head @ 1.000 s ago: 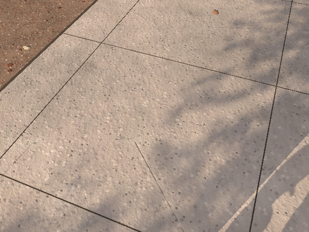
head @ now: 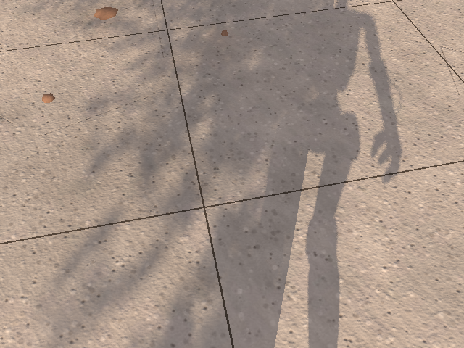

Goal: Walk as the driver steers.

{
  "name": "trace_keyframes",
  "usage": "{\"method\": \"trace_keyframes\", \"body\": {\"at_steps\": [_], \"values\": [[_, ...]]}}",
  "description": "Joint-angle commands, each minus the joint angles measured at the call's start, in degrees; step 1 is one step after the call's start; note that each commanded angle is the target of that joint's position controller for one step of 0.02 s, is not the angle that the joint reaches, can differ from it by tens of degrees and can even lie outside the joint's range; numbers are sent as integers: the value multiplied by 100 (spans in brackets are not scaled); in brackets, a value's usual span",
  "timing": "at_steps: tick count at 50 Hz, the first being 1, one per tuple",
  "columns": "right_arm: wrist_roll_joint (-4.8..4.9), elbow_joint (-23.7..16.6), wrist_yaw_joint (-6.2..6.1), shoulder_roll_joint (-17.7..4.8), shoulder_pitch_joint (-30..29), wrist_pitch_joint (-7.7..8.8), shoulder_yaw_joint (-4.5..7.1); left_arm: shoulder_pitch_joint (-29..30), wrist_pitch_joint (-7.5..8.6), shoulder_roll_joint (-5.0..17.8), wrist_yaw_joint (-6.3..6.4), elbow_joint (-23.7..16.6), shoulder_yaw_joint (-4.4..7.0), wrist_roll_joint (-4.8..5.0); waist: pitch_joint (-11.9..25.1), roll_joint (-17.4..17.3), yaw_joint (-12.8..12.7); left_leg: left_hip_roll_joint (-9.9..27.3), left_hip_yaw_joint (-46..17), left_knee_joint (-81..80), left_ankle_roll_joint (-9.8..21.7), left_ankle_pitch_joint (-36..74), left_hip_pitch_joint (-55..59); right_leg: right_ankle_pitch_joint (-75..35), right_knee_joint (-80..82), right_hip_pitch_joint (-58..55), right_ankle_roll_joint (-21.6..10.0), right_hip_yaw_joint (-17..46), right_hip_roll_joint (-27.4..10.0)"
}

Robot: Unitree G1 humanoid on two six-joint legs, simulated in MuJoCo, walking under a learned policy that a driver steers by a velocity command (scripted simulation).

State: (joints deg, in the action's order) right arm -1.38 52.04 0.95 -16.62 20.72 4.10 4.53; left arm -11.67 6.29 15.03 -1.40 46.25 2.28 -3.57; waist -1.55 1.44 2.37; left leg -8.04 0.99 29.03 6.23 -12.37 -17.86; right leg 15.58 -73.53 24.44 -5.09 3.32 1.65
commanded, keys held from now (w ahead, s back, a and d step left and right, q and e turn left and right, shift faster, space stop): w+q+shift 0.86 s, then w+shift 0.06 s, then e+shift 0.08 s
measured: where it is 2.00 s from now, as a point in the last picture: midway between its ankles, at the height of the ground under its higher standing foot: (105, 175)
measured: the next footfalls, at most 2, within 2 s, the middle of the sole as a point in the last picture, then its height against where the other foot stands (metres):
right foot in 0.28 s outside the picture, level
left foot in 0.72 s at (169, 261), level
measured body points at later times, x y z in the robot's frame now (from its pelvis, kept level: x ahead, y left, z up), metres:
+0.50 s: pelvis +0.45 +0.00 +0.01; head +0.47 +0.00 +0.46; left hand +0.35 +0.28 -0.11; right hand +0.72 -0.20 -0.08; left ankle +0.45 +0.11 -0.63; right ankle +0.42 -0.14 -0.73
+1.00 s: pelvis +0.83 +0.24 +0.00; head +0.86 +0.26 +0.45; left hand +0.83 +0.56 -0.06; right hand +1.03 +0.03 -0.12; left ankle +0.73 +0.18 -0.73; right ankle +1.11 +0.26 -0.67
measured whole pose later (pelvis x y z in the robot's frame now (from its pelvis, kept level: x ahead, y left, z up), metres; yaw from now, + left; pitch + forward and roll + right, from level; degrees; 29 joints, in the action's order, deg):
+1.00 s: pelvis +0.83 +0.24 +0.00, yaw +49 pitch +1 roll +1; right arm 0.4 47.3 0.9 -17.5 26.0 4.2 3.2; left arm -2.7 4.1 14.4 -1.5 33.8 -0.7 -3.0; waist -3.0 0.5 4.1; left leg -11.8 -7.4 18.1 9.5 -17.7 0.2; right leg -1.4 -42.8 41.9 1.2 2.6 -8.1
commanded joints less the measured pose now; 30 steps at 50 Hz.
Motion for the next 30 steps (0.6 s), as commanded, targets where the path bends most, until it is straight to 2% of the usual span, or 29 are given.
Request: {"method": "trace_keyframes", "body": {"at_steps": [1, 3, 5, 6, 8, 10, 11, 12, 13, 14, 15, 16, 17, 18, 19, 20, 21, 23, 25, 27, 28, 29, 30], "values": [[73, -153, -28, -259, 284, 203, -21, 160, -26, 168, -41, -738, -106, -145, -177, -241, -392, 1577, -2957, -1847, 1154, -639, 477, 226, 676, 1431, 316, 254, -601], [76, -250, -56, -402, 341, 236, 7, 848, -46, 209, -80, -1092, -198, -73, -451, -163, -336, 1504, -2661, -2208, 1166, -254, -121, -277, 1701, 1304, 534, 16, -695], [85, -378, -41, -540, 281, 243, 78, 1500, -26, 119, -170, -1334, -312, 64, -575, -284, -190, 1152, -2172, -2447, 899, 153, -788, -1169, 3027, 312, 641, -250, -523], [122, -405, -12, -630, 319, 249, 113, 1651, -26, 89, -190, -1374, -335, 115, -526, -331, -100, 1096, -2074, -2487, 795, 542, -919, -1595, 3373, -195, 664, -354, -393], [202, -394, 45, -746, 566, 247, 156, 1760, -31, 202, -136, -1414, -306, 158, -355, -377, 59, 1188, -2113, -2262, 657, 1567, -378, -2059, 3760, -493, 644, -399, -247], [220, -343, 16, -769, 796, 190, 170, 1738, -13, 363, -50, -1442, -246, 144, -137, -380, 104, 1240, -2152, -1597, 484, 2435, 505, -1750, 4278, -571, 582, -361, -128], [204, -319, -3, -850, 874, 169, 188, 1465, 7, 510, 10, -1382, -172, 141, 154, -382, -12, 1220, -2118, -952, 374, 3255, 814, -1313, 4466, -975, 516, -391, 32], [196, -305, 4, -978, 856, 155, 217, 813, 42, 668, 81, -1212, -81, 128, 611, -306, -347, 1039, -1945, 60, 250, 3778, 840, -1048, 4606, -1806, 430, -441, 121], [214, -386, 31, -1027, 650, 174, 241, -130, 82, 922, 188, -1020, 40, 89, 1109, -338, -836, 824, -1865, 1358, 147, 3245, 103, -789, 4454, -3102, 304, -130, -310], [215, -630, 22, -506, 409, 238, 111, -1441, 64, 1452, 327, -904, 225, -38, 2003, 215, -1357, 579, -1442, 3150, 132, 1276, -775, 1203, 4523, -4414, 100, 1275, -1767], [490, -989, -23, 83, 841, 213, -64, -1330, 13, 1754, 302, -859, 302, -141, 2767, 1822, -860, 214, -839, 4781, -6, -1502, -2249, 2483, 5515, -5284, -504, 4225, -3186], [323, -897, -85, -275, 540, 92, -55, -875, -52, 1310, 263, -882, 318, -59, 2020, 1196, -770, 767, -648, 5220, 82, -965, -2968, 3190, 5778, -4571, -606, 4318, -2916], [180, -885, -39, -401, -26, 21, -16, -543, -42, 724, 225, -909, 185, 8, 1176, 459, -821, 970, -568, 5028, 68, -556, -3055, 2392, 5748, -3807, -455, 3201, -2545], [119, -941, 34, -317, -305, -22, -13, -487, -25, 518, 186, -778, 130, 6, 652, 72, -722, 1128, -554, 4775, 27, -395, -2919, 1154, 5846, -3109, -363, 2351, -2314], [21, -1035, 107, -229, -517, -90, -17, -552, 9, 439, 189, -628, 106, 17, 396, 161, -603, 1264, -571, 4602, -1, -387, -2821, 394, 5917, -2698, -257, 1729, -2100], [-37, -1106, 179, -77, -535, -186, -45, -675, 47, 382, 178, -465, 89, 68, 208, 289, -470, 1347, -535, 4554, -34, -397, -2774, 30, 6016, -2408, -148, 1220, -1969], [-51, -1234, 218, 39, -716, -263, -80, -797, 97, 297, 140, -314, 77, 144, 86, 378, -406, 1435, -485, 4508, -37, -374, -2876, -508, 6055, -2321, -67, 850, -1914], [-70, -1522, 299, 85, -1106, -354, -129, -858, 166, 220, 86, -153, 65, 240, 0, 404, -283, 1490, -366, 4435, -44, -58, -3151, -1469, 6182, -2290, 17, 168, -1857], [-71, -1785, 376, 19, -1455, -354, -178, -648, 216, 318, 91, -99, 75, 237, -143, 426, -106, 1479, -223, 3925, -31, 610, -3005, -2065, 6391, -1990, 146, -604, -1659], [-46, -1955, 456, -92, -1832, -348, -226, -533, 237, 489, 115, -41, 100, 226, -400, 241, -42, 1383, 115, 2919, 31, 1209, -2523, -2351, 6663, -1687, 252, -1271, -1425], [-50, -2006, 499, -116, -2063, -347, -253, -628, 237, 584, 128, 14, 114, 228, -536, 102, -99, 1270, 407, 2398, 110, 1403, -2217, -2677, 6770, -1644, 305, -1544, -1321], [-51, -2054, 528, -112, -2246, -341, -282, -753, 230, 712, 142, 66, 129, 222, -640, 46, -133, 1123, 683, 1949, 214, 1466, -1889, -3348, 6743, -1685, 348, -1767, -1289], [-49, -2038, 532, -169, -2290, -333, -283, -931, 214, 853, 164, 95, 150, 218, -577, 39, -141, 886, 933, 1700, 309, 1451, -1534, -4640, 6497, -1896, 395, -1892, -1279]]}}
Velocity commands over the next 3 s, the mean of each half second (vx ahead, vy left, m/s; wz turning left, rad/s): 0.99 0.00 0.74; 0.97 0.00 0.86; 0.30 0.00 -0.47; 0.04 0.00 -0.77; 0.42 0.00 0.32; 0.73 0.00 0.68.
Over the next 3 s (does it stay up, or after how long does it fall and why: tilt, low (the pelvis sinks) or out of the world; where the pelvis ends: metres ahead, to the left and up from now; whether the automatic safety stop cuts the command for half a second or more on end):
stays up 1.49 0.76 0.01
